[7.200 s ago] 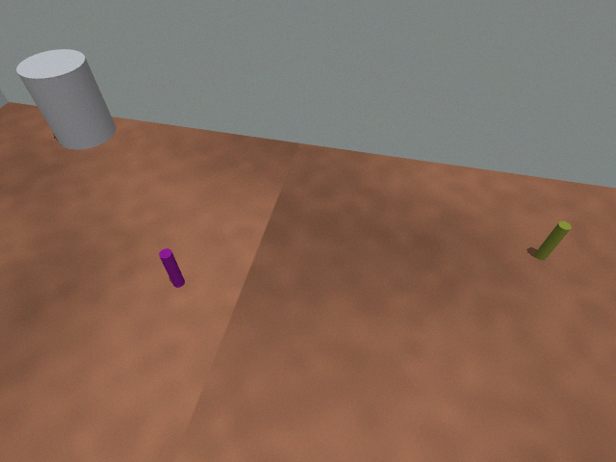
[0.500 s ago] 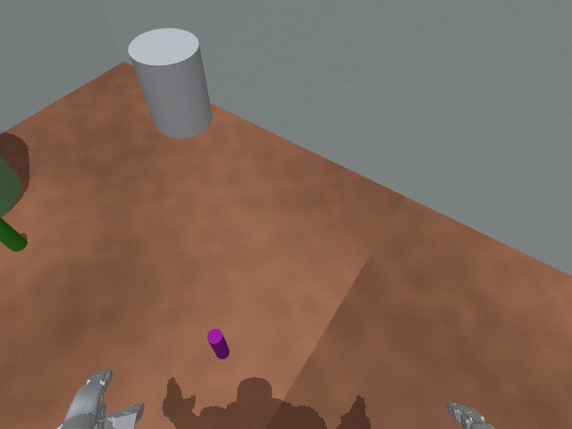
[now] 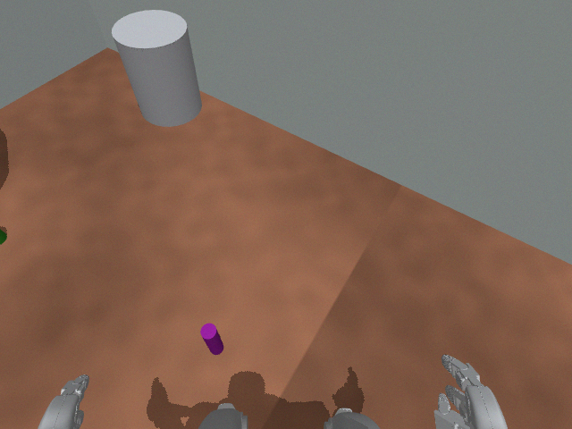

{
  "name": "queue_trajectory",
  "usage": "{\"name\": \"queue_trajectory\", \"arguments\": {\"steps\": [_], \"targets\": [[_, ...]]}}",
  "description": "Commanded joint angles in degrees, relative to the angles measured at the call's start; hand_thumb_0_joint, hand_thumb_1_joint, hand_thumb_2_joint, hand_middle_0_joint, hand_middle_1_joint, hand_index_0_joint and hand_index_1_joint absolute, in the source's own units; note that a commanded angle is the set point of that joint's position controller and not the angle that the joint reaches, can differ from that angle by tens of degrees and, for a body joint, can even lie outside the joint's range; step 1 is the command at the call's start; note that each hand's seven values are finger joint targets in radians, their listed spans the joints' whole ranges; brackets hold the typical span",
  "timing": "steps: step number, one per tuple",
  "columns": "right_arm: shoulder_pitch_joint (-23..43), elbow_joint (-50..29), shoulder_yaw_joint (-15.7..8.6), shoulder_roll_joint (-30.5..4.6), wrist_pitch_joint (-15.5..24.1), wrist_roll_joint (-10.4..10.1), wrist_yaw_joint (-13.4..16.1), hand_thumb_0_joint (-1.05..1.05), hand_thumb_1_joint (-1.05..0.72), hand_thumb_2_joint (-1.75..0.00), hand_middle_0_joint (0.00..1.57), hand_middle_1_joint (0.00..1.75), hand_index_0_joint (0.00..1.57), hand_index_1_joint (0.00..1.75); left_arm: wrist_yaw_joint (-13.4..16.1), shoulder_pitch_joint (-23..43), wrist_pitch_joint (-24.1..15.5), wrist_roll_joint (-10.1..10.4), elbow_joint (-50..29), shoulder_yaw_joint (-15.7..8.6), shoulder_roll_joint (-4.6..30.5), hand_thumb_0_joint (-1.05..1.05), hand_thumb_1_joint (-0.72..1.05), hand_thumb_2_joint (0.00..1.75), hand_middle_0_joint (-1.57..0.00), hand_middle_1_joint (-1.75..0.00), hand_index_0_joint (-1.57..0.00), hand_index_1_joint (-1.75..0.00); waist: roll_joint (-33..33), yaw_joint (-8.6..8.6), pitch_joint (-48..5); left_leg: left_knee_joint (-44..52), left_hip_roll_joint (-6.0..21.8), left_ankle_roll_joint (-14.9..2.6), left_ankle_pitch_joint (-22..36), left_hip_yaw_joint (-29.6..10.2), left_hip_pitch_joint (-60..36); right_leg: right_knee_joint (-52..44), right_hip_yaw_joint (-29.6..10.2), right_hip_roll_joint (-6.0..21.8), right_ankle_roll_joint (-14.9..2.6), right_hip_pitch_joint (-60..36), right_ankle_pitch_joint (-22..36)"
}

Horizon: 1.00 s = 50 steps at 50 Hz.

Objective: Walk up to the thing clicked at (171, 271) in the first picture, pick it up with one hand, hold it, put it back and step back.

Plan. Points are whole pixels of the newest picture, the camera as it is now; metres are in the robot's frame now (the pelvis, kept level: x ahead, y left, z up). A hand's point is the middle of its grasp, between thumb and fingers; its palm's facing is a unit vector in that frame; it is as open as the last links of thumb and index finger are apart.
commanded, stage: go down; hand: left
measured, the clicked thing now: (212, 340) +0.40 +0.20 -0.63
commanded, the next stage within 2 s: none
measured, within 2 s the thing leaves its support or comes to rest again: neither
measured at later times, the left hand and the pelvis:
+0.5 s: hand out of the picture +0.15 +0.28 -0.15, palm faces +0.10 -0.95 -0.30, open 17.4 cm; pelvis -0.02 +0.00 -0.04, yaw +0 degrees
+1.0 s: hand (98, 369) +0.25 +0.35 -0.25, palm faces +0.14 -0.98 -0.16, open 17.2 cm; pelvis -0.06 +0.00 -0.19, yaw -3 degrees
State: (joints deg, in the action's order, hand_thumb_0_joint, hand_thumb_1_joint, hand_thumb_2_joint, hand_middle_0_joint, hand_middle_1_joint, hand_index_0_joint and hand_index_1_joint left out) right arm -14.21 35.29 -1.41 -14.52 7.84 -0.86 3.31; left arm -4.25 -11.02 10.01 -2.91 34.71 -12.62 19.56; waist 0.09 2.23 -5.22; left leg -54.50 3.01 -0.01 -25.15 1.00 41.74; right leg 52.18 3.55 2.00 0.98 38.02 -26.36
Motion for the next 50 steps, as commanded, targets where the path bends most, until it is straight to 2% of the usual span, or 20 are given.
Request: {"name": "queue_trajectory", "arguments": {"steps": [1,4,5,7,17,21,22,24,26,30,32,33,36,38,40,43,44,46,49,50], "targets": [[0.2,-8.2,-3.0,-8.6,3.6,0.0,1.6,0.00,-0.83,-0.88,0.20,0.30,0.20,0.30,0.7,-1.5,0.6,0.6,-11.3,-4.6,12.2,0.00,-0.58,0.05,-0.10,-0.07,-0.08,-0.09,-4.1,-0.04,-10.4,5.8,-1.4,-0.37,14.0,-1.6,-8.2,-4.8,-0.6,-2.3,-1.87,-1.4,12.6],[0.1,-8.5,-2.8,-8.3,4.2,0.2,2.2,0.00,-0.84,-0.88,0.20,0.30,0.20,0.30,0.2,-3.6,2.1,0.9,-12.1,-4.6,11.6,0.00,-0.59,0.04,-0.10,-0.08,-0.09,-0.08,-3.9,0.58,-10.1,4.6,-1.3,-0.49,11.7,-1.8,-6.3,-3.9,-0.5,-2.3,-1.77,0.5,10.6],[0.7,-9.4,-2.9,-8.4,4.5,0.2,2.3,0.00,-0.83,-0.88,0.20,0.30,0.20,0.30,0.0,-1.9,2.0,1.1,-16.2,-5.3,12.7,0.00,-0.56,0.05,-0.10,-0.08,-0.09,-0.09,-5.4,0.01,-10.4,4.3,-1.4,-0.42,11.3,-2.0,-5.8,-3.5,-0.5,-2.3,-1.87,1.1,10.1],[0.1,-9.4,-2.7,-8.0,4.9,0.3,2.6,0.00,-0.83,-0.88,0.20,0.30,0.20,0.30,-0.4,-4.2,2.5,1.2,-16.4,-5.0,12.1,0.00,-0.59,0.05,-0.10,-0.08,-0.09,-0.09,-5.2,0.34,-11.7,2.9,-1.3,-0.47,12.9,-1.9,-5.7,-2.5,-0.6,-2.2,-1.86,1.4,11.5],[0.4,-11.0,-2.6,-7.6,6.5,0.6,3.1,0.00,-0.85,-0.88,0.20,0.30,0.20,0.30,-1.1,-7.7,1.6,2.4,-21.0,-7.3,12.8,0.00,-0.59,0.04,-0.10,-0.09,-0.09,-0.09,-5.9,-0.22,-13.9,-0.5,-1.0,-0.35,11.7,-2.9,-2.0,2.1,-0.2,-2.5,-2.00,5.7,9.5],[0.8,-10.1,-2.4,-7.9,7.2,0.8,3.2,0.00,-0.87,-0.89,0.20,0.30,0.20,0.30,-1.2,-1.0,-0.8,3.0,-17.4,-8.8,13.9,0.00,-0.59,0.03,-0.10,-0.08,-0.09,-0.08,-4.5,1.04,-11.1,-3.7,-1.0,-0.68,8.4,-3.1,3.4,4.6,-0.4,-2.4,-1.91,10.5,7.0],[0.4,-9.6,-2.5,-8.1,7.5,0.8,3.1,0.00,-0.88,-0.89,0.20,0.30,0.20,0.30,-1.5,0.0,-2.1,3.5,-15.6,-10.4,14.6,0.00,-0.57,0.05,-0.09,-0.08,-0.09,-0.09,-3.8,0.85,-11.1,-4.9,-1.1,-0.80,7.4,-2.9,5.2,5.6,-0.6,-2.3,-1.90,11.6,6.3],[0.3,-8.8,-2.7,-8.3,8.1,1.0,3.0,0.00,-0.89,-0.89,0.20,0.30,0.20,0.30,-3.1,4.3,-5.3,4.1,-12.3,-10.6,15.0,0.00,-0.59,0.05,-0.10,-0.08,-0.10,-0.08,-3.9,1.39,-12.0,-7.8,-1.1,-0.94,6.0,-2.5,7.8,8.2,-1.2,-2.1,-1.92,14.8,5.3],[0.9,-8.6,-2.8,-8.9,8.7,1.1,2.6,0.00,-0.91,-0.90,0.20,0.30,0.20,0.30,-5.2,9.0,-9.6,4.9,-10.4,-12.6,17.9,0.00,-0.58,0.03,-0.09,-0.07,-0.09,-0.07,-3.4,1.13,-13.6,-11.2,-1.5,-1.18,4.2,-2.2,11.9,11.2,-1.7,-1.9,-1.99,18.0,4.1],[1.0,-7.4,-2.6,-10.4,9.2,1.1,2.0,0.00,-0.91,-0.90,0.20,0.30,0.20,0.30,-10.6,13.6,-18.0,7.2,-5.0,-16.5,21.8,0.00,-0.45,0.02,-0.07,-0.01,-0.06,-0.02,-7.1,-0.74,-20.8,-16.8,-1.4,-0.82,4.2,-3.3,15.5,19.7,-1.9,-1.8,-2.53,25.5,3.1],[1.1,-7.0,-2.6,-11.2,8.7,1.1,1.8,0.00,-0.89,-0.89,0.20,0.30,0.20,0.30,-12.7,13.8,-20.6,7.6,-2.1,-17.9,23.7,0.00,-0.51,0.01,-0.07,-0.01,-0.06,-0.01,-8.4,-1.75,-23.9,-19.0,-1.1,-0.63,4.7,-3.8,15.6,22.3,-1.9,-1.6,-2.70,29.1,2.5],[0.8,-6.9,-2.5,-11.7,8.4,1.0,1.7,0.00,-0.89,-0.89,0.20,0.30,0.20,0.30,-13.8,15.1,-21.7,8.1,-1.5,-19.9,25.8,0.00,-0.49,0.01,-0.06,0.00,-0.05,-0.01,-8.9,-2.02,-26.1,-20.0,-1.1,-0.52,5.8,-4.5,16.2,24.1,-1.5,-1.6,-2.77,30.3,3.1],[1.4,-6.3,-2.6,-12.8,7.3,1.0,1.2,0.00,-0.88,-0.89,0.20,0.30,0.20,0.30,-16.1,17.0,-24.2,9.2,3.6,-22.4,27.6,0.00,-0.49,0.02,-0.05,-0.01,-0.04,-0.01,-9.5,-3.39,-27.7,-21.9,-0.6,-0.20,3.7,-5.9,18.3,28.1,-0.8,-1.8,-3.04,35.5,0.8],[1.7,-5.4,-2.7,-13.4,6.7,1.0,1.0,0.00,-0.88,-0.89,0.20,0.30,0.20,0.30,-18.4,19.1,-25.6,10.2,5.5,-22.3,26.9,0.00,-0.49,0.03,-0.04,-0.01,-0.04,-0.01,-9.0,-2.85,-28.7,-24.1,-0.4,-0.24,4.1,-6.5,19.2,30.2,-0.5,-1.9,-3.13,38.8,0.7],[1.7,-5.1,-2.6,-13.5,6.5,1.2,1.1,0.00,-0.88,-0.89,0.20,0.30,0.20,0.30,-20.0,23.0,-27.4,10.7,4.9,-24.8,31.5,0.00,-0.46,0.05,-0.03,-0.01,-0.03,-0.01,-8.1,-2.99,-30.1,-26.5,-0.6,-0.53,2.7,-6.0,22.5,30.7,-1.2,-1.8,-2.96,38.6,0.0],[1.7,-4.4,-2.2,-13.8,6.2,1.4,1.1,0.00,-0.88,-0.90,0.20,0.30,0.20,0.30,-21.9,28.7,-29.6,11.6,5.0,-27.6,35.3,0.00,-0.46,0.05,-0.03,-0.01,-0.03,-0.01,-7.8,-2.52,-32.1,-29.7,-0.5,-0.84,-0.3,-5.9,25.9,32.8,-1.9,-1.9,-2.83,40.9,-2.2],[2.0,-3.9,-2.1,-13.8,6.2,1.5,1.2,0.00,-0.88,-0.90,0.20,0.30,0.20,0.30,-22.8,29.3,-30.0,11.8,6.7,-26.5,33.5,0.00,-0.45,0.06,-0.03,-0.02,-0.02,-0.02,-7.3,-1.66,-32.4,-31.1,-0.5,-0.98,0.2,-5.8,26.1,33.5,-1.9,-2.0,-2.85,42.5,-2.1],[2.1,-3.4,-1.8,-14.3,6.1,1.7,1.5,0.00,-0.88,-0.90,0.20,0.30,0.20,0.30,-24.0,31.9,-31.1,12.3,7.4,-28.9,36.8,0.00,-0.44,0.07,-0.02,-0.02,-0.02,-0.02,-7.9,-1.99,-32.7,-32.9,-0.6,-1.06,-0.5,-5.5,28.6,34.7,-2.0,-2.0,-2.88,43.9,-2.6],[1.8,-2.4,-1.3,-14.4,6.0,2.1,1.5,0.00,-0.88,-0.90,0.20,0.30,0.20,0.30,-26.2,35.9,-32.2,12.5,10.0,-29.0,37.5,0.00,-0.44,0.07,-0.02,-0.03,-0.02,-0.02,-8.5,-1.07,-32.5,-35.4,-0.4,-1.03,-2.4,-6.0,31.3,36.9,-1.9,-1.9,-2.89,47.3,-4.2],[2.0,-2.4,-1.1,-14.6,5.8,2.2,1.5,0.00,-0.88,-0.90,0.20,0.30,0.20,0.30,-26.7,36.7,-32.7,12.6,10.1,-29.7,39.0,0.00,-0.45,0.08,-0.02,-0.03,-0.02,-0.03,-8.4,-1.53,-32.8,-35.8,-0.4,-1.03,-3.8,-6.1,32.6,37.8,-1.7,-2.0,-2.94,47.8,-5.1]]}}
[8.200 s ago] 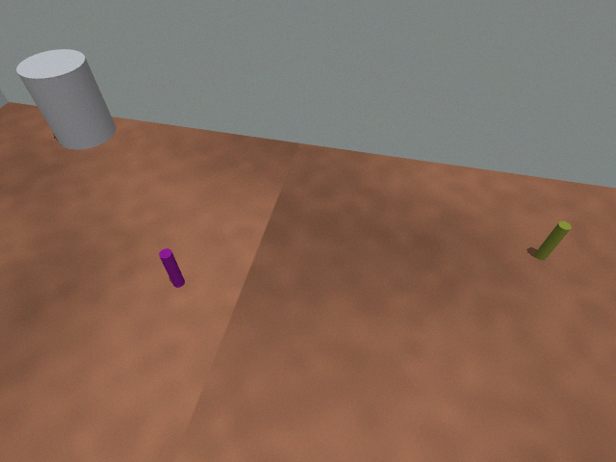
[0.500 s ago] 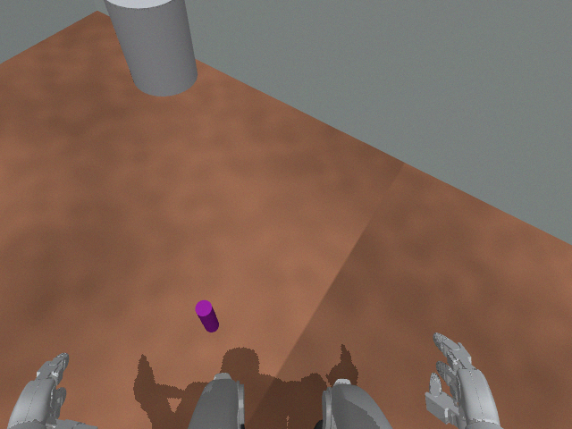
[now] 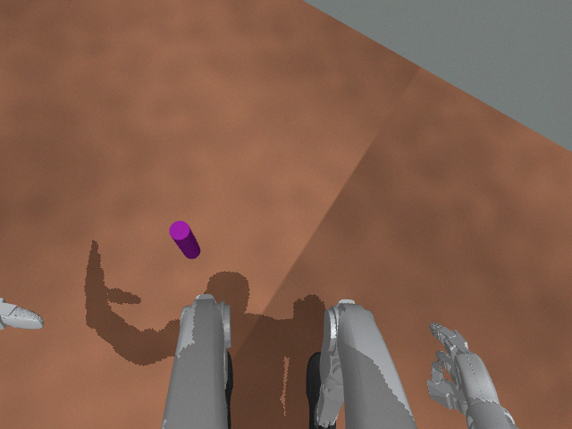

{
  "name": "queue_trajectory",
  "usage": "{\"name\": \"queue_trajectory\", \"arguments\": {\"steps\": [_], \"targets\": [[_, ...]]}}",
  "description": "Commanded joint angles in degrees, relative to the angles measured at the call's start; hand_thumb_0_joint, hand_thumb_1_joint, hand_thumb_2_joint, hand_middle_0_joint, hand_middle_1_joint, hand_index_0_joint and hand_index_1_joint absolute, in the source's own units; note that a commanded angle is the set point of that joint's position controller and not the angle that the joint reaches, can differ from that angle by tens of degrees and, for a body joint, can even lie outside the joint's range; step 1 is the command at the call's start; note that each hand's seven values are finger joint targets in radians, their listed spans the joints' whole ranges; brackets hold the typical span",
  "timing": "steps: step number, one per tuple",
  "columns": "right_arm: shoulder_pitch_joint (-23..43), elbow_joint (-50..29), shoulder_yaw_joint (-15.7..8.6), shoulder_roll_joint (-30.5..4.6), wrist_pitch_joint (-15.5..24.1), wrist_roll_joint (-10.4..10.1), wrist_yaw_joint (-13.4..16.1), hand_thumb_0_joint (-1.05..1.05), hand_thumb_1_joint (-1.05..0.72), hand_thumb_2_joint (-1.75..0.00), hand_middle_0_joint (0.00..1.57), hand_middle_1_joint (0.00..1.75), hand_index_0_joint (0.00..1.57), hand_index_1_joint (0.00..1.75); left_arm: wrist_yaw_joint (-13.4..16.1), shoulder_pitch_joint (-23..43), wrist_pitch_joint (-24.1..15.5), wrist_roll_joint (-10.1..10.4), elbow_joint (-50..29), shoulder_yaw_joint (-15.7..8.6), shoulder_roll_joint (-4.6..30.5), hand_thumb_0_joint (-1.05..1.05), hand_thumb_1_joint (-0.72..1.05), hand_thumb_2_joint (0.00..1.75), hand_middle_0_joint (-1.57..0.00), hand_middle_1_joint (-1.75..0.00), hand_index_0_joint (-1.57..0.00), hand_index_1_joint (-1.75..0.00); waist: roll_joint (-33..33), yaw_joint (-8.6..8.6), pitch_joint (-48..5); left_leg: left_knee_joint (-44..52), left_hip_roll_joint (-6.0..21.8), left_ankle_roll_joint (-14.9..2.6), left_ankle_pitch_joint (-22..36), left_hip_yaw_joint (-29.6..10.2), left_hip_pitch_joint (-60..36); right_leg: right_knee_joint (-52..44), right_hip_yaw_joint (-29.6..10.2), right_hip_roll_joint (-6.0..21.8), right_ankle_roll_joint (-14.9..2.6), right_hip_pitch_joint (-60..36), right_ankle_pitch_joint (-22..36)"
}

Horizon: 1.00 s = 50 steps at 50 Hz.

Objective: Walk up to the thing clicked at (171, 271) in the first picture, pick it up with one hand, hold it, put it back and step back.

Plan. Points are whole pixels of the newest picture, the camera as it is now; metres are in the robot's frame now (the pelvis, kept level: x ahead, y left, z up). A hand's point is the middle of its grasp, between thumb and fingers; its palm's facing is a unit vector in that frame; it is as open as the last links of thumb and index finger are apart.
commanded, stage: go down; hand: left
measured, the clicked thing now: (186, 241) +0.46 +0.22 -0.43
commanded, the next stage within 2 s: approach in 1.30 s
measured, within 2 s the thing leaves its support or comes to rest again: neither
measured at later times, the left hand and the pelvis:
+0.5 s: hand (19, 247) +0.35 +0.39 -0.10, palm faces +0.16 -0.98 -0.10, open 17.6 cm; pelvis -0.01 +0.00 -0.08, yaw -2 degrees
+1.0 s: hand (21, 234) +0.37 +0.40 -0.11, palm faces +0.15 -0.99 -0.08, open 17.7 cm; pelvis -0.03 +0.00 -0.12, yaw -4 degrees
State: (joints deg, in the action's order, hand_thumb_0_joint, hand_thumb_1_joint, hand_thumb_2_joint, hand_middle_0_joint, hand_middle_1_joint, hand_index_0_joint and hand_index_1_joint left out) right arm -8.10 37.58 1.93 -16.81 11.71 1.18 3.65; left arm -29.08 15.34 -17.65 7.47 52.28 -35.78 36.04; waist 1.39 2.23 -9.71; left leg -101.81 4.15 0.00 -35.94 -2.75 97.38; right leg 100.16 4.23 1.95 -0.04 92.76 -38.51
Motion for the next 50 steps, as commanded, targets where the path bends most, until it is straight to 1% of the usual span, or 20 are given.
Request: {"name": "queue_trajectory", "arguments": {"steps": [1,2,3,5,6,10,12,14,16,25,28,30,34,36,37,39,40,44,45,50], "targets": [[-4.0,-4.6,-4.2,-12.4,1.9,0.2,1.2,0.00,-0.88,-0.90,0.20,0.30,0.20,0.30,-2.5,10.7,-5.2,2.3,-6.8,-7.0,23.4,0.00,-0.46,0.08,-0.02,-0.03,-0.02,-0.03,-9.7,-1.98,-28.9,11.2,-1.4,-1.00,6.5,-2.3,-22.9,-9.8,-2.4,-2.1,-1.95,-6.7,6.6],[-4.0,-4.7,-4.0,-12.4,1.8,0.3,1.2,0.00,-0.88,-0.90,0.20,0.30,0.20,0.30,-2.9,11.9,-5.4,2.4,-7.0,-7.6,24.7,0.00,-0.46,0.07,-0.02,-0.03,-0.02,-0.03,-10.5,-1.92,-29.2,10.7,-1.5,-1.00,5.1,-2.2,-21.7,-9.6,-2.7,-2.1,-1.96,-6.4,5.4],[-3.9,-4.6,-4.1,-12.9,1.8,0.4,1.2,0.00,-0.88,-0.90,0.20,0.30,0.20,0.30,-3.7,12.3,-5.4,2.5,-6.1,-7.2,23.8,0.00,-0.46,0.07,-0.02,-0.03,-0.02,-0.03,-11.2,-1.71,-29.6,10.5,-1.4,-0.91,5.1,-2.6,-22.4,-8.5,-2.2,-2.2,-2.05,-4.7,5.7],[-4.2,-4.0,-3.8,-13.4,1.7,0.5,1.2,0.00,-0.88,-0.90,0.20,0.30,0.20,0.30,-4.5,14.2,-5.5,2.9,-7.3,-8.5,26.1,0.00,-0.48,0.08,-0.02,-0.05,-0.03,-0.04,-13.0,-2.68,-32.2,9.2,-1.3,-0.70,7.0,-2.7,-23.4,-6.6,-1.7,-2.2,-2.27,-3.8,7.0],[-4.1,-3.8,-3.5,-13.3,1.6,0.5,1.2,0.00,-0.88,-0.90,0.20,0.30,0.20,0.30,-5.0,13.4,-5.2,2.8,-4.9,-8.4,26.0,0.00,-0.49,0.07,-0.02,-0.05,-0.03,-0.04,-12.5,-2.10,-30.9,8.8,-1.2,-0.71,6.5,-2.9,-22.5,-6.0,-1.3,-2.3,-2.24,-2.7,6.6],[-4.4,-3.2,-3.0,-13.6,1.3,0.5,1.2,0.00,-0.88,-0.90,0.20,0.30,0.20,0.30,-6.0,13.4,-4.8,3.6,-3.6,-10.1,27.7,0.00,-0.52,0.08,-0.02,-0.05,-0.03,-0.05,-11.2,-2.52,-31.2,5.8,-1.3,-1.03,8.0,-2.5,-18.9,-4.0,-1.1,-2.4,-2.19,-2.8,7.6],[-4.4,-3.4,-2.9,-13.7,1.2,0.4,1.1,0.00,-0.88,-0.90,0.20,0.30,0.20,0.30,-6.3,14.9,-5.0,3.8,-5.7,-11.4,30.3,0.00,-0.55,0.08,-0.03,-0.07,-0.03,-0.06,-11.0,-2.96,-32.6,4.4,-1.4,-1.21,8.7,-1.8,-17.1,-3.6,-1.3,-2.5,-2.17,-3.1,7.8],[-3.7,-3.4,-2.8,-13.7,1.1,0.5,1.2,0.00,-0.88,-0.90,0.20,0.30,0.20,0.30,-6.9,13.9,-4.7,4.1,-3.5,-10.7,28.9,0.00,-0.56,0.08,-0.03,-0.06,-0.03,-0.06,-9.8,-2.48,-30.6,4.0,-1.2,-1.25,6.8,-1.7,-15.6,-3.8,-1.6,-2.6,-2.00,-2.6,6.3],[-4.2,-2.8,-2.7,-14.0,1.1,0.6,1.0,0.00,-0.89,-0.90,0.20,0.30,0.20,0.30,-7.3,16.8,-5.1,4.5,-5.2,-11.6,30.1,0.00,-0.58,0.08,-0.03,-0.06,-0.03,-0.06,-11.6,-2.35,-32.0,2.5,-1.2,-1.15,9.3,-1.8,-15.6,-1.5,-1.1,-2.6,-2.24,-1.8,8.5],[-4.8,-2.1,-2.3,-14.9,1.1,1.0,0.9,0.00,-0.89,-0.90,0.20,0.30,0.20,0.30,-9.2,21.5,-5.3,4.5,-4.2,-11.8,32.6,0.00,-0.61,0.07,-0.04,-0.07,-0.04,-0.07,-13.2,-1.33,-32.1,-0.6,-1.0,-1.03,8.8,-2.1,-13.7,2.0,0.0,-2.8,-2.30,2.0,8.3],[-4.5,-2.1,-2.5,-15.6,0.9,1.1,1.0,0.00,-0.89,-0.90,0.20,0.30,0.20,0.30,-9.5,22.7,-5.3,4.3,-5.2,-12.3,34.5,0.00,-0.61,0.06,-0.04,-0.07,-0.04,-0.07,-15.3,-2.30,-32.6,-0.3,-0.8,-0.85,6.6,-2.6,-14.8,3.0,0.3,-2.9,-2.50,4.4,6.7],[-4.7,-2.1,-2.4,-15.5,0.9,1.0,0.9,0.00,-0.89,-0.90,0.20,0.30,0.20,0.30,-9.8,23.4,-5.1,4.4,-4.0,-11.6,33.4,0.00,-0.61,0.06,-0.04,-0.07,-0.04,-0.07,-14.8,-1.29,-31.0,-0.2,-0.7,-0.74,4.7,-3.2,-13.2,4.0,0.9,-2.9,-2.47,5.9,5.7],[-4.9,-1.9,-1.6,-15.5,0.8,1.2,0.7,0.00,-0.90,-0.90,0.20,0.30,0.20,0.30,-10.1,24.5,-5.1,4.6,-3.9,-12.8,35.3,0.00,-0.61,0.05,-0.04,-0.07,-0.05,-0.06,-13.8,-1.50,-32.9,-2.9,-1.0,-1.00,8.9,-2.5,-12.4,5.0,0.8,-2.8,-2.35,4.6,8.5],[-4.9,-2.1,-1.6,-15.7,0.8,1.3,0.8,0.00,-0.90,-0.90,0.20,0.30,0.20,0.30,-10.2,24.9,-4.9,4.2,-2.5,-12.7,35.7,0.00,-0.61,0.05,-0.04,-0.07,-0.05,-0.06,-13.9,-1.04,-31.7,-3.1,-1.0,-1.04,8.3,-2.7,-11.8,5.6,1.0,-2.9,-2.46,6.2,7.8],[-4.6,-2.0,-1.5,-15.8,0.7,1.4,0.7,0.00,-0.89,-0.90,0.20,0.30,0.20,0.30,-10.4,25.6,-5.0,4.2,-3.5,-12.8,36.4,0.00,-0.61,0.05,-0.04,-0.06,-0.05,-0.06,-15.7,-1.48,-32.3,-3.2,-0.9,-0.86,8.1,-2.8,-12.6,6.2,1.0,-2.8,-2.56,6.8,7.7],[-4.5,-2.1,-1.6,-16.1,0.7,1.3,0.7,0.00,-0.89,-0.90,0.20,0.30,0.20,0.30,-10.5,25.9,-4.8,3.9,-1.5,-12.5,36.2,0.00,-0.61,0.05,-0.04,-0.06,-0.04,-0.06,-14.9,-1.22,-30.8,-2.8,-0.7,-0.87,4.8,-3.4,-11.7,6.7,1.4,-2.9,-2.53,8.6,5.7],[-4.5,-2.1,-1.6,-16.1,0.6,1.3,0.7,0.00,-0.89,-0.90,0.20,0.30,0.20,0.30,-10.6,27.0,-4.9,3.9,-1.6,-12.0,35.7,0.00,-0.61,0.05,-0.04,-0.06,-0.05,-0.06,-15.2,-0.51,-30.0,-2.9,-0.7,-0.83,3.7,-3.4,-10.9,6.8,1.4,-2.9,-2.52,9.2,5.3],[-4.5,-2.3,-1.2,-16.2,0.6,1.3,0.4,0.00,-0.89,-0.90,0.20,0.30,0.20,0.30,-10.6,28.5,-5.1,4.0,-0.9,-12.9,38.1,0.00,-0.61,0.05,-0.04,-0.06,-0.05,-0.05,-13.9,-0.38,-29.0,-3.7,-0.8,-1.12,0.9,-3.1,-7.7,7.2,1.5,-3.0,-2.33,9.4,3.2],[-4.7,-1.9,-1.2,-16.4,0.6,1.4,0.4,0.00,-0.89,-0.90,0.20,0.30,0.20,0.30,-10.8,27.7,-5.1,4.0,-0.6,-13.3,38.6,0.00,-0.61,0.05,-0.04,-0.06,-0.04,-0.06,-13.9,-0.92,-28.8,-4.0,-0.7,-1.10,1.3,-3.0,-7.6,7.5,1.5,-3.0,-2.34,9.2,3.4],[-4.8,-2.3,-0.9,-16.8,0.6,1.3,0.3,0.00,-0.90,-0.90,0.20,0.30,0.20,0.30,-11.6,29.9,-5.0,4.4,-0.5,-13.3,39.8,0.00,-0.61,0.05,-0.04,-0.06,-0.04,-0.06,-14.6,-0.34,-30.2,-5.8,-0.9,-1.21,1.5,-2.3,-6.7,7.9,1.3,-3.0,-2.34,9.4,3.3]]}}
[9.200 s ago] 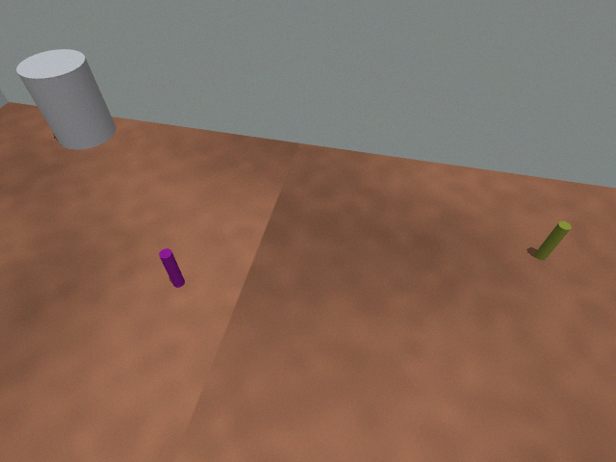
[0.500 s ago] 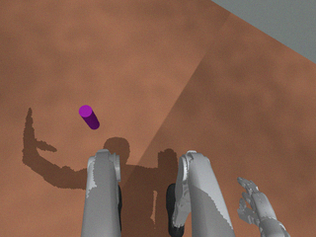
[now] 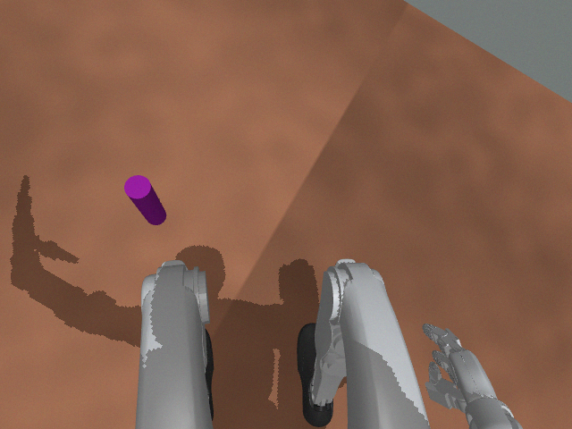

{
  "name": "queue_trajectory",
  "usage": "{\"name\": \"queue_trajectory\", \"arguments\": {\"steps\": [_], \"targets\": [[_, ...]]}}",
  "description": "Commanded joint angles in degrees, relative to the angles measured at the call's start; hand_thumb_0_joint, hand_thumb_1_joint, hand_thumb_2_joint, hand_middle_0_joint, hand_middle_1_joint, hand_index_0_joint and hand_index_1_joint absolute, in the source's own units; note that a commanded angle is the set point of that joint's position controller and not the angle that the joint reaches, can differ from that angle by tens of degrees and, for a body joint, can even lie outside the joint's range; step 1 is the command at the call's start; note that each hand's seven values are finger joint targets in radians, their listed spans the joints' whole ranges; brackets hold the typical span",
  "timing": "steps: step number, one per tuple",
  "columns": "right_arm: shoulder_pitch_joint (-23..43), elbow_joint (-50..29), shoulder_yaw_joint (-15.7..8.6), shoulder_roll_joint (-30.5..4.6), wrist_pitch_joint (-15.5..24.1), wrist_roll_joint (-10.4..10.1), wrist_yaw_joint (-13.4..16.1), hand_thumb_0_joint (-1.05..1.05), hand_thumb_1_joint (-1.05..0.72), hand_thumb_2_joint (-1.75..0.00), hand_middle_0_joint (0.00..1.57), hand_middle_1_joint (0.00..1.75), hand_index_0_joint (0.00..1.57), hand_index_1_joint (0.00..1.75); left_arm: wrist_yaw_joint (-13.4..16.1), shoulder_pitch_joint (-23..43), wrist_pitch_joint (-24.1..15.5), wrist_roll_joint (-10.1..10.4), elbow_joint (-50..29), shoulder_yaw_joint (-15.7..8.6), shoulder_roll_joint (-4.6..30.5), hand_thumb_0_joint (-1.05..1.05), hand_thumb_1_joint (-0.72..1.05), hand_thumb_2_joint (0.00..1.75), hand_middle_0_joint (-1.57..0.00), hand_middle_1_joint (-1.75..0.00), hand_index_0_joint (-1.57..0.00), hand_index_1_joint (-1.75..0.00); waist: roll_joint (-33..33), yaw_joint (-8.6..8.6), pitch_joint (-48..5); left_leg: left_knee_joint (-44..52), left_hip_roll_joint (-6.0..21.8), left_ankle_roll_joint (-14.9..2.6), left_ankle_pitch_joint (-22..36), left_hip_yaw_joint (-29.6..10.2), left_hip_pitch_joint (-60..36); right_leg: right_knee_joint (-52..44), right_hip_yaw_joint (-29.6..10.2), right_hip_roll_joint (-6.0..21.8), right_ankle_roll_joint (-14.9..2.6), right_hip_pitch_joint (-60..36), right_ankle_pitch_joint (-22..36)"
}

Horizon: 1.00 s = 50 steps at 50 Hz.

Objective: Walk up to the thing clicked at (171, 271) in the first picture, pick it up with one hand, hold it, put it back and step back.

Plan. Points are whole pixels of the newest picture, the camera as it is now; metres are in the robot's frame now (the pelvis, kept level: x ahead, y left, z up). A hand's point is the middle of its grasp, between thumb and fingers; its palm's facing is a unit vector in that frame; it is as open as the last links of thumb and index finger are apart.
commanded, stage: go down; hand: left
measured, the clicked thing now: (148, 203) +0.47 +0.25 -0.31
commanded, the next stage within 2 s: approach in 0.30 s
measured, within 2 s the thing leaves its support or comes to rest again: neither
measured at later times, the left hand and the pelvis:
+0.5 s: hand out of the picture +0.39 +0.43 -0.01, palm faces +0.20 -0.98 -0.06, open 17.7 cm; pelvis +0.00 +0.00 -0.02, yaw -1 degrees
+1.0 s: hand (67, 215) +0.41 +0.35 -0.22, palm faces +0.14 -0.99 +0.04, open 17.7 cm; pelvis +0.00 +0.01 -0.10, yaw -7 degrees
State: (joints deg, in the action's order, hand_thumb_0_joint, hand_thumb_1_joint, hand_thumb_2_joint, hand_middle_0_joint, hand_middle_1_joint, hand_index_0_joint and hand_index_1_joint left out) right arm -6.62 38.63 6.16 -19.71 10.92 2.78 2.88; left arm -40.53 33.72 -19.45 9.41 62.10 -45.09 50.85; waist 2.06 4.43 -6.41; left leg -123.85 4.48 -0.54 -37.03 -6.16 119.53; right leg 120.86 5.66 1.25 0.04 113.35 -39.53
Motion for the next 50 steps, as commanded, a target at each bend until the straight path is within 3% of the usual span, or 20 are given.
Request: {"name": "queue_trajectory", "arguments": {"steps": [1,2,5,9,12,17,19,20,23,28,32,35,40,43,44,46,49,50], "targets": [[-6.8,-2.9,-5.1,-14.0,1.3,-0.2,1.1,0.00,-0.89,-0.90,0.20,0.30,0.20,0.30,-0.3,10.1,-3.1,2.4,-9.3,-4.0,24.8,0.00,-0.61,0.05,-0.03,-0.06,-0.04,-0.05,-14.7,-2.48,-33.6,16.0,-1.3,-0.65,3.6,1.2,-28.8,-12.8,-0.1,-2.3,-2.29,-12.3,5.1],[-6.5,-2.9,-5.0,-14.2,1.3,-0.2,1.0,0.00,-0.89,-0.90,0.20,0.30,0.20,0.30,-0.5,10.5,-3.0,2.5,-9.1,-3.7,24.1,0.00,-0.61,0.05,-0.04,-0.06,-0.04,-0.05,-14.9,-2.48,-32.7,15.8,-1.2,-0.63,3.6,1.0,-29.0,-12.1,0.1,-2.3,-2.38,-10.7,5.2],[-6.9,-3.0,-4.9,-14.4,1.2,-0.2,0.9,0.00,-0.90,-0.90,0.20,0.30,0.20,0.30,-0.4,12.2,-3.2,2.4,-11.2,-5.3,27.5,0.00,-0.61,0.04,-0.04,-0.06,-0.05,-0.05,-16.1,-3.01,-35.3,15.2,-1.3,-0.59,4.8,1.0,-29.8,-11.6,0.2,-2.3,-2.44,-11.2,6.0],[-7.4,-2.1,-4.9,-14.7,0.8,-0.3,0.8,0.00,-0.90,-0.90,0.20,0.30,0.20,0.30,-0.9,10.9,-2.7,2.6,-9.6,-4.5,25.9,0.00,-0.61,0.04,-0.04,-0.05,-0.04,-0.05,-16.7,-2.57,-33.9,15.0,-1.2,-0.37,5.8,0.2,-30.5,-10.4,0.7,-2.3,-2.57,-8.9,6.6],[-7.4,-2.1,-4.6,-14.8,0.8,-0.2,0.7,0.00,-0.89,-0.90,0.20,0.30,0.20,0.30,-1.0,11.2,-2.9,2.9,-10.2,-5.9,27.6,0.00,-0.61,0.04,-0.04,-0.05,-0.04,-0.05,-17.0,-3.10,-34.2,14.6,-1.2,-0.38,6.2,0.2,-30.2,-9.8,0.7,-2.3,-2.58,-9.3,7.0],[-8.1,-1.5,-4.2,-14.8,0.5,0.0,0.5,0.00,-0.89,-0.90,0.20,0.30,0.20,0.30,-1.7,12.8,-3.1,3.1,-8.4,-4.6,26.2,0.00,-0.61,0.04,-0.04,-0.05,-0.04,-0.05,-15.5,-1.04,-32.0,12.9,-1.3,-0.72,5.7,0.6,-27.1,-9.7,0.9,-2.4,-2.37,-9.7,6.6],[-7.1,-2.1,-4.1,-15.1,0.4,0.0,0.5,0.00,-0.89,-0.90,0.20,0.30,0.20,0.30,-1.7,13.7,-3.6,2.9,-9.4,-6.1,29.4,0.00,-0.61,0.03,-0.04,-0.04,-0.05,-0.04,-16.0,-2.00,-32.2,12.9,-1.2,-0.70,4.9,0.5,-27.0,-9.3,0.9,-2.5,-2.40,-8.9,5.7],[-7.8,-1.9,-4.0,-15.0,0.3,0.2,0.3,0.00,-0.92,-0.90,0.20,0.30,0.20,0.30,-1.7,12.6,-3.4,2.9,-8.0,-6.2,29.1,0.00,-0.61,0.04,-0.08,-0.07,-0.06,-0.09,-15.8,-2.27,-32.7,12.6,-1.3,-0.69,5.3,1.0,-27.1,-9.6,0.6,-2.5,-2.35,-10.1,5.9],[-6.6,-1.7,-3.4,-14.7,0.5,0.3,0.1,0.00,-0.90,-0.90,0.20,0.30,0.20,0.30,-2.3,12.4,-4.2,4.0,-5.7,-5.1,26.5,0.00,-0.61,0.00,-0.07,-0.06,-0.07,-0.06,-12.6,-0.95,-29.8,10.7,-1.2,-1.07,4.0,1.4,-22.6,-9.7,0.5,-2.8,-2.09,-9.8,4.4],[-5.5,-1.8,-2.0,-14.9,1.2,1.1,-0.6,0.00,-0.90,-0.90,0.20,0.30,0.20,0.30,-3.0,12.7,-9.2,6.2,-1.7,-4.0,22.5,0.00,-0.61,0.00,-0.07,-0.07,-0.07,-0.07,-10.9,1.11,-27.0,7.0,-1.0,-0.93,5.0,0.7,-20.1,-6.8,2.0,-3.5,-2.03,-8.0,5.8],[-3.2,-2.4,-0.8,-15.7,1.6,2.2,-1.2,0.00,-0.90,-0.90,0.20,0.30,0.20,0.30,-2.8,13.3,-14.3,7.1,1.7,-2.1,20.2,0.00,-0.61,0.02,-0.06,-0.09,-0.06,-0.08,-11.6,2.30,-24.9,5.1,-0.6,-0.50,2.4,-0.3,-19.6,-4.5,3.3,-3.9,-2.12,-5.1,4.0],[-1.8,-2.5,0.6,-16.3,1.4,3.3,-1.7,0.00,-0.90,-0.90,0.20,0.30,0.20,0.30,-2.1,13.0,-17.8,7.5,3.4,-2.9,21.2,0.00,-0.61,0.03,-0.06,-0.09,-0.06,-0.09,-11.7,2.31,-24.8,2.2,-0.3,-0.34,3.5,-0.3,-18.4,-2.8,3.9,-4.3,-1.97,-6.2,5.1],[1.2,-3.2,2.5,-18.1,-0.3,5.7,-2.5,0.00,-0.90,-0.90,0.20,0.30,0.20,0.30,0.0,12.4,-22.4,6.2,1.6,-4.6,25.1,0.00,-0.61,0.04,-0.06,-0.10,-0.06,-0.09,-19.1,1.59,-26.1,1.0,0.8,1.03,5.3,-2.1,-23.3,1.7,5.4,-4.6,-2.26,-4.2,6.4],[3.6,-3.2,3.9,-18.5,-1.6,7.1,-2.9,0.00,-0.90,-0.90,0.20,0.30,0.20,0.30,0.9,10.3,-25.2,6.6,2.1,-5.1,24.4,0.00,-0.61,0.03,-0.06,-0.10,-0.06,-0.09,-20.4,1.73,-25.7,-1.3,1.1,1.20,7.4,-2.5,-23.6,3.3,6.1,-4.9,-2.09,-4.4,7.8],[4.1,-3.4,4.4,-18.7,-2.0,7.6,-3.0,0.00,-0.91,-0.90,0.20,0.30,0.20,0.30,1.1,11.2,-26.4,6.7,1.0,-4.8,24.6,0.00,-0.61,0.03,-0.06,-0.10,-0.06,-0.09,-21.3,2.62,-26.1,-2.2,1.1,1.22,7.7,-2.6,-23.7,3.6,6.2,-5.0,-2.02,-5.2,8.4],[5.2,-3.0,5.4,-19.1,-2.6,8.6,-3.2,0.00,-0.91,-0.90,0.20,0.30,0.20,0.30,1.5,9.4,-28.2,6.5,1.8,-4.5,23.8,0.00,-0.61,0.04,-0.06,-0.10,-0.06,-0.09,-22.3,3.24,-26.2,-3.2,1.4,1.57,10.4,-3.4,-25.2,5.0,6.9,-5.2,-1.95,-5.7,10.2],[7.6,-3.2,6.7,-19.5,-3.3,9.6,-3.4,0.00,-0.91,-0.90,0.20,0.30,0.20,0.30,2.1,7.5,-30.2,7.6,5.4,-2.0,18.8,0.00,-0.59,0.04,-0.05,-0.10,-0.06,-0.09,-21.4,4.63,-23.4,-5.0,1.8,1.69,10.5,-4.4,-24.6,5.9,7.9,-5.6,-1.79,-4.7,10.5],[8.3,-3.4,7.5,-19.5,-3.4,10.0,-3.5,0.00,-0.91,-0.90,0.20,0.30,0.20,0.30,2.6,7.8,-31.0,7.8,6.0,-1.9,19.0,0.00,-0.60,0.06,-0.05,-0.11,-0.06,-0.10,-20.7,5.16,-22.5,-5.5,1.9,1.71,9.6,-4.7,-23.1,6.1,8.3,-5.8,-1.78,-5.4,10.3]]}}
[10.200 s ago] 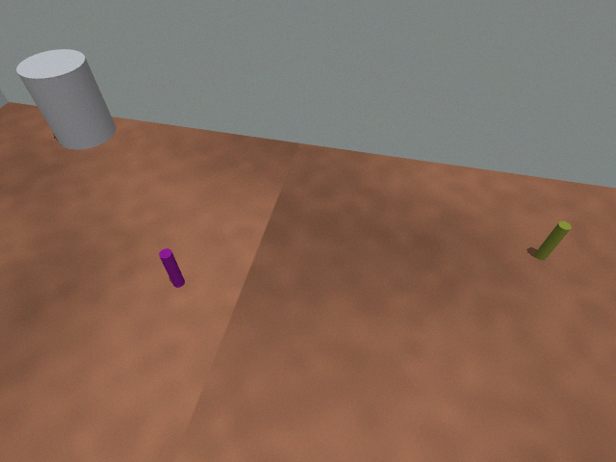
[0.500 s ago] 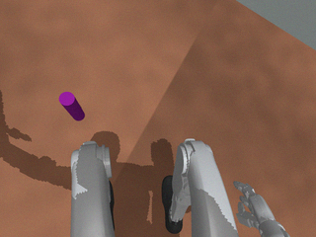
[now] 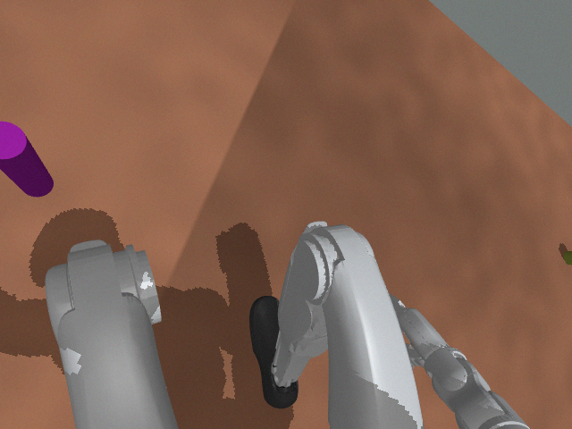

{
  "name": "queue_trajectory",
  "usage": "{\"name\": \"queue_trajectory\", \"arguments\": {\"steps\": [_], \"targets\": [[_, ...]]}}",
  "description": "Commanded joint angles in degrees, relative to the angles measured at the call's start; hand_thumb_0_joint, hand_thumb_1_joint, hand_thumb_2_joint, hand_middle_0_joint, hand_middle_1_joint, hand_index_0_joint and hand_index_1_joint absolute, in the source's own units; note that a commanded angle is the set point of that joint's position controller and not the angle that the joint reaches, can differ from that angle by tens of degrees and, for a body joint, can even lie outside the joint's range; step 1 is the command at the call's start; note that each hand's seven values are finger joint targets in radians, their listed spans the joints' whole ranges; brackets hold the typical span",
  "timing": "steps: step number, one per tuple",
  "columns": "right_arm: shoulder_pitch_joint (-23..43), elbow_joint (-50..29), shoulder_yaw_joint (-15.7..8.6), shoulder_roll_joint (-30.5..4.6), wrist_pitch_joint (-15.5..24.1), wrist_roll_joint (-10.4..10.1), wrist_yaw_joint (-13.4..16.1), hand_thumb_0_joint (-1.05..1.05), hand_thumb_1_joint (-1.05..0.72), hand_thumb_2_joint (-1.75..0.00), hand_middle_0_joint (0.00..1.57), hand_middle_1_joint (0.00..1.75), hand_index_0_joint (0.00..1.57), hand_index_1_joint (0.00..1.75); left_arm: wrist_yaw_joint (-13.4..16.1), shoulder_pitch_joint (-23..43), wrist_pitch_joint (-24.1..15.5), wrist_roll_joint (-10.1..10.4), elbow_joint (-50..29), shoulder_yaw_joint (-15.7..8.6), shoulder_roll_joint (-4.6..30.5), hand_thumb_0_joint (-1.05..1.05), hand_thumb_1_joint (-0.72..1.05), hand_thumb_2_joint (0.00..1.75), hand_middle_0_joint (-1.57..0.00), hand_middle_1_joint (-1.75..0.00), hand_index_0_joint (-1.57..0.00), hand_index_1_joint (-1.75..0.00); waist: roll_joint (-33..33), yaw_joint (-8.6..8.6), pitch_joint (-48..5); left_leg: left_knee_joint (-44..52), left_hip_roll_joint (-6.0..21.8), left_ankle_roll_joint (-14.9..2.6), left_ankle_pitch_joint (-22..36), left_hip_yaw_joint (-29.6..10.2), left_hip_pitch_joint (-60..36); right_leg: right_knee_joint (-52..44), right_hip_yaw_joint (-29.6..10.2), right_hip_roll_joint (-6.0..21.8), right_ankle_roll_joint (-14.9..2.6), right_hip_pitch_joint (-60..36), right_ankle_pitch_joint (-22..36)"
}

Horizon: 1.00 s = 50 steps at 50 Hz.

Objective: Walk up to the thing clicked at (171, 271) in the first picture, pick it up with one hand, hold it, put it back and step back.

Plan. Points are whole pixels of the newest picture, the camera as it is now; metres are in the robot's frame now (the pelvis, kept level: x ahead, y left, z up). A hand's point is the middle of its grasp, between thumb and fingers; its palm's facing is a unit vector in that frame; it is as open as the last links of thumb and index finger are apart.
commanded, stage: close in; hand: left
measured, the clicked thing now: (22, 165) +0.44 +0.30 -0.21
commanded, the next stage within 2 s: rest palm in 0.70 s
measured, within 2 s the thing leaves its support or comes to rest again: leaves its support in 1.98 s
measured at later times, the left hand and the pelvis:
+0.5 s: hand out of the picture +0.39 +0.31 -0.18, palm faces +0.26 -0.96 +0.03, open 17.6 cm; pelvis -0.01 +0.01 -0.03, yaw -3 degrees
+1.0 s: hand (23, 180) +0.41 +0.29 -0.19, palm faces +0.29 -0.96 +0.03, open 15.6 cm; pelvis -0.02 +0.01 -0.03, yaw -4 degrees
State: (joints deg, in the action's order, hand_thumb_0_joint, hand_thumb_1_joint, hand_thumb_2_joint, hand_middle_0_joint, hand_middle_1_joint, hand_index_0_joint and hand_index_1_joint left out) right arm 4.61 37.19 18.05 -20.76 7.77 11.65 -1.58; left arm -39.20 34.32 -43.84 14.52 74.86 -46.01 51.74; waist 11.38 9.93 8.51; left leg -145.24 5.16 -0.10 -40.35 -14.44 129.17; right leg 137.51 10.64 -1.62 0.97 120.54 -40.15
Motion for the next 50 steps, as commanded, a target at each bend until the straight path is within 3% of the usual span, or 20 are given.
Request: {"name": "queue_trajectory", "arguments": {"steps": [1,4,5,8,11,14,20,23,24,27,28,32,39,43,46,50], "targets": [[-2.0,-2.0,-3.9,-18.6,-0.5,1.4,1.0,0.00,-0.91,-0.90,0.20,0.30,0.20,0.30,1.8,7.6,-7.6,2.8,-7.0,-0.1,17.4,0.00,-0.60,0.07,-0.05,-0.11,-0.05,-0.10,-30.1,0.21,-36.3,15.6,1.2,1.31,12.5,3.3,-31.9,-9.9,3.7,-2.9,-2.71,-12.4,11.0],[-0.5,-2.1,-2.4,-18.9,-1.1,2.5,0.8,0.00,-0.91,-0.90,0.20,0.30,0.20,0.30,3.5,7.7,-10.0,2.9,-4.4,2.4,13.9,0.00,-0.61,0.04,-0.04,-0.11,-0.07,-0.09,-28.5,2.09,-34.8,13.4,1.4,1.29,12.3,2.4,-30.9,-9.5,4.7,-3.3,-2.32,-13.7,11.8],[0.1,-2.4,-1.8,-18.8,-1.2,2.9,0.7,0.00,-0.90,-0.90,0.20,0.30,0.20,0.30,4.4,7.4,-10.9,2.9,-4.1,2.0,14.8,0.00,-0.61,0.05,-0.04,-0.12,-0.07,-0.09,-27.4,1.79,-34.5,12.5,1.3,1.12,12.0,2.4,-29.4,-9.6,4.7,-3.5,-2.20,-14.7,12.0],[2.1,-2.7,-0.6,-19.4,-1.9,4.0,0.3,0.00,-0.90,-0.90,0.20,0.30,0.20,0.30,7.4,8.0,-13.3,2.6,-3.8,3.8,12.6,0.00,-0.61,0.06,-0.03,-0.11,-0.07,-0.08,-29.2,2.27,-32.5,12.4,1.5,1.52,11.7,1.9,-29.9,-8.7,5.4,-3.6,-2.25,-14.0,12.1],[2.7,-3.2,0.0,-19.8,-2.6,5.2,-0.4,0.00,-0.91,-0.90,0.20,0.30,0.20,0.30,11.8,8.4,-15.6,1.4,-4.6,3.7,12.2,0.00,-0.61,0.07,-0.03,-0.11,-0.07,-0.08,-29.6,2.57,-31.6,11.9,1.6,1.82,11.5,1.1,-29.7,-7.9,6.4,-3.8,-2.05,-14.5,12.5],[2.7,-3.1,0.3,-19.6,-3.6,6.3,-1.2,0.00,-0.90,-0.90,0.20,0.30,0.20,0.30,16.1,9.4,-17.4,-1.0,-7.3,4.4,12.8,0.00,-0.61,0.07,-0.03,-0.12,-0.07,-0.08,-31.5,2.40,-30.6,11.8,1.6,2.06,11.1,1.2,-29.3,-7.7,6.7,-3.9,-2.04,-14.9,12.9],[3.5,-4.5,0.2,-20.2,-5.1,7.3,-2.5,0.00,-0.90,-0.90,0.20,0.30,0.20,0.30,20.8,7.3,-17.8,-3.4,-4.6,9.5,6.3,0.00,-0.61,0.10,-0.04,-0.13,-0.08,-0.10,-29.5,5.27,-26.3,12.2,1.6,2.31,10.2,0.0,-27.1,-7.4,8.3,-4.0,-1.81,-14.1,13.4],[4.1,-5.2,0.5,-20.4,-5.5,7.2,-3.0,0.00,-0.90,-0.90,0.20,0.30,0.20,0.30,22.0,6.9,-17.9,-3.3,-4.9,11.5,5.2,0.00,-0.59,0.11,-0.07,-0.14,-0.10,-0.11,-28.1,5.36,-24.9,11.9,1.2,1.86,6.3,-0.1,-24.7,-7.8,8.6,-4.2,-1.72,-13.8,11.2],[4.2,-5.5,0.9,-20.2,-5.6,7.2,-3.1,0.00,-0.90,-0.90,0.20,0.30,0.20,0.30,22.4,7.2,-18.1,-2.9,-4.4,12.2,4.2,0.00,-0.60,0.12,-0.07,-0.15,-0.11,-0.12,-27.0,6.15,-25.0,11.7,1.2,1.73,6.3,-0.4,-24.2,-7.9,8.8,-4.3,-1.54,-14.4,11.3],[4.5,-6.2,1.5,-20.2,-5.7,7.2,-3.5,0.00,-0.90,-0.90,0.20,0.30,0.20,0.30,24.2,7.8,-18.9,-2.5,-3.8,12.2,4.9,0.00,-0.61,0.12,-0.08,-0.15,-0.11,-0.12,-25.0,5.93,-24.0,11.1,1.1,1.24,4.5,-0.4,-22.5,-8.5,8.8,-4.6,-1.34,-14.7,10.1],[4.4,-6.4,1.8,-20.5,-5.8,7.2,-3.6,0.00,-0.91,-0.90,0.20,0.30,0.20,0.30,24.8,8.7,-19.2,-2.5,-3.0,12.8,4.4,0.00,-0.61,0.12,-0.08,-0.16,-0.12,-0.13,-24.4,6.86,-23.4,11.1,1.0,1.27,3.6,-1.0,-22.0,-8.2,9.2,-4.6,-1.29,-14.3,9.5],[5.2,-7.1,2.6,-20.4,-6.2,7.5,-3.8,0.00,-0.90,-0.90,0.20,0.30,0.20,0.30,27.1,9.8,-20.6,-3.7,-2.1,13.2,5.6,0.00,-0.58,0.15,-0.09,-0.17,-0.12,-0.14,-24.0,6.83,-20.8,11.5,1.2,0.95,0.1,-1.3,-20.2,-8.6,9.2,-4.8,-1.27,-13.5,7.3],[5.1,-7.3,3.4,-21.0,-6.7,8.0,-4.0,0.00,-0.90,-0.90,0.20,0.30,0.20,0.30,29.2,9.2,-22.2,-4.7,-1.4,13.2,6.6,0.00,-0.55,0.16,-0.10,-0.16,-0.12,-0.14,-27.0,7.01,-20.5,12.5,1.5,1.61,1.2,-2.4,-22.4,-7.5,9.7,-4.9,-1.38,-13.7,8.9],[4.8,-6.9,3.8,-21.1,-7.0,8.2,-3.9,0.00,-0.89,-0.90,0.20,0.30,0.20,0.30,29.8,9.4,-22.6,-4.5,-1.7,13.8,5.9,0.00,-0.42,0.22,-0.15,-0.15,-0.14,-0.16,-27.2,7.85,-21.7,11.6,1.5,1.70,4.1,-2.5,-23.6,-7.3,9.8,-5.1,-1.23,-14.9,11.5],[4.4,-6.6,4.0,-21.3,-7.3,8.3,-3.8,0.00,-0.87,-0.89,0.20,0.30,0.20,0.30,30.0,10.4,-22.8,-4.5,-2.0,13.8,6.8,0.00,-0.18,0.37,-0.35,-0.34,-0.35,-0.33,-27.5,8.37,-21.1,11.5,1.7,1.66,4.5,-2.7,-23.6,-7.4,9.9,-5.0,-1.25,-15.3,12.1],[4.2,-6.5,4.3,-21.4,-7.6,8.5,-3.8,0.00,-0.87,-0.89,0.20,0.30,0.20,0.30,30.5,11.2,-22.6,-4.5,-1.2,14.1,6.4,0.00,0.07,0.46,-0.43,-0.40,-0.43,-0.40,-27.4,8.85,-21.9,11.1,1.8,1.79,6.1,-2.9,-24.7,-7.5,10.1,-5.1,-1.12,-15.8,13.4]]}}
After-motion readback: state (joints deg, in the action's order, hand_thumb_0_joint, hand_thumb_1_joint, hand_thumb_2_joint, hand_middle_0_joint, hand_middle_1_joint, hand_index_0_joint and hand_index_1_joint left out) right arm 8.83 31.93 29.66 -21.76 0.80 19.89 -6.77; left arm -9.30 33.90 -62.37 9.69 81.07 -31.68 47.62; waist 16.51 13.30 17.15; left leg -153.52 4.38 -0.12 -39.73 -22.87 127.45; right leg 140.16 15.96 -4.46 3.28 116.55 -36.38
